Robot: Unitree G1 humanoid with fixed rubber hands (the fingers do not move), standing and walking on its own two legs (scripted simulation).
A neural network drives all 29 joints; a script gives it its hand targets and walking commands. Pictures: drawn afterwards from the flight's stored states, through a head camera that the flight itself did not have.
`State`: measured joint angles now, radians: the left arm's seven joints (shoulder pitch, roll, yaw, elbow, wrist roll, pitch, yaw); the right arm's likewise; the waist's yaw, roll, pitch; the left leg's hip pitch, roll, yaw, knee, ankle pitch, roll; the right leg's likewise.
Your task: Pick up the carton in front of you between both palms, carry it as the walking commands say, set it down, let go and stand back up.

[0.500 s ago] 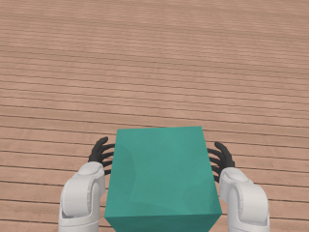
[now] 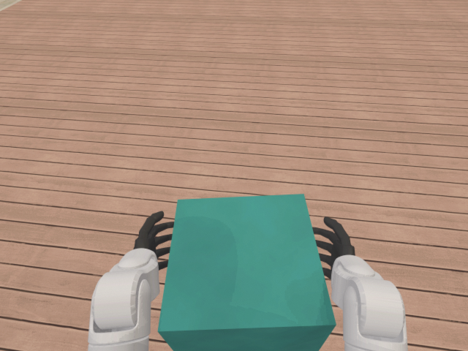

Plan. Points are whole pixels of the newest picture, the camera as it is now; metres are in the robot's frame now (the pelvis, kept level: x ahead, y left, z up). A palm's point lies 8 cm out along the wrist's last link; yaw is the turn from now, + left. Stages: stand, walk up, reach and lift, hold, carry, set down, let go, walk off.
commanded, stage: carry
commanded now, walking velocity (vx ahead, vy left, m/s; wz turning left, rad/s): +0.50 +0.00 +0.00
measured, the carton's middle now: (244, 287) +0.26 +0.00 -0.02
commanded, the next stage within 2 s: none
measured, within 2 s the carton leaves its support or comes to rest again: neither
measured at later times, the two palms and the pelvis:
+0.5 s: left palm (166, 121) +0.62 +0.19 +0.06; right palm (291, 125) +0.60 -0.10 +0.07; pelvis +0.34 +0.06 +0.00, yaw -3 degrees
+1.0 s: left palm (201, 56) +0.95 +0.14 +0.07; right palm (296, 59) +0.95 -0.15 +0.06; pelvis +0.68 -0.01 +0.00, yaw +0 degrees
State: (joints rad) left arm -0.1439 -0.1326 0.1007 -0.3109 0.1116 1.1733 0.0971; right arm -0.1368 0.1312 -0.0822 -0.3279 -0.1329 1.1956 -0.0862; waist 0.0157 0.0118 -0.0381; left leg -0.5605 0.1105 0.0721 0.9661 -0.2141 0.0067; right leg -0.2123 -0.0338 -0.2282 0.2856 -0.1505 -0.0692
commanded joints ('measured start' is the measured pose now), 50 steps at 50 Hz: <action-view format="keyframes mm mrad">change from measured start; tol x32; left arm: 1 -409 -973 -712 -86 -431 -2 -294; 50 -409 -987 -711 -97 -434 -1 -294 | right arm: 1 -445 978 732 -96 407 -35 242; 50 -440 990 733 -100 408 -37 239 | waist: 1 -2 -146 -258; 12 -12 -172 -180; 16 -37 295 -389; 50 -2 -145 -307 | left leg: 1 -79 13 36 -143 76 -26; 13 404 -128 220 -551 114 29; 15 873 302 -464 -672 -154 192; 19 704 251 -247 -694 356 138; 37 698 113 151 -597 702 52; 42 -72 -58 -68 358 -231 8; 50 -69 12 14 -28 27 -16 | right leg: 1 271 -240 179 -156 105 -57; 13 244 -155 -24 275 533 38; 17 -451 -25 216 1037 -303 70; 34 -373 -26 20 219 163 54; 38 41 63 -60 124 88 31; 41 511 -405 761 -87 -53 -174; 50 298 -256 214 -118 178 -57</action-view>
